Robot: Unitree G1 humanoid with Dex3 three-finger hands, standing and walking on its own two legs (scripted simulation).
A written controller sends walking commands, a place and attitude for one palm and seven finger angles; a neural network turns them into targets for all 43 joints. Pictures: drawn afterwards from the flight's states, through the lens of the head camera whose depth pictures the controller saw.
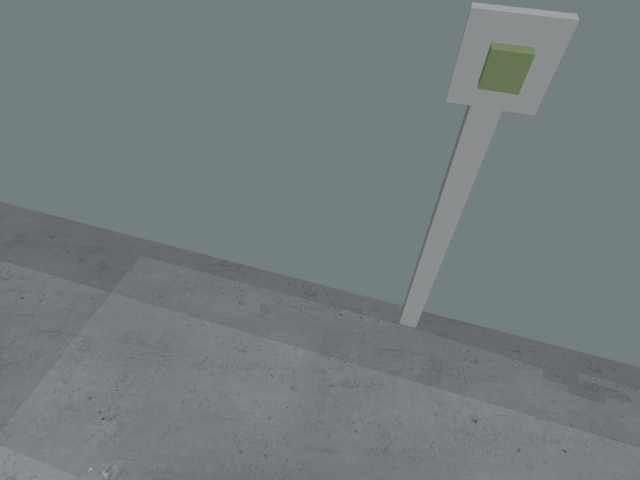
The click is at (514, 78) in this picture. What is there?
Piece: button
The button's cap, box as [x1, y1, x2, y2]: [478, 42, 534, 94]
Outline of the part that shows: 491,42 478,81 478,88 518,94 534,56 533,48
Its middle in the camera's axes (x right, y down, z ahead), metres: +0.31 -0.29 +0.66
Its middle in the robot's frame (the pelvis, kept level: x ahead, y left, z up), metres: +0.73 -0.27 +0.18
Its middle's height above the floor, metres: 0.95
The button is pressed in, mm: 0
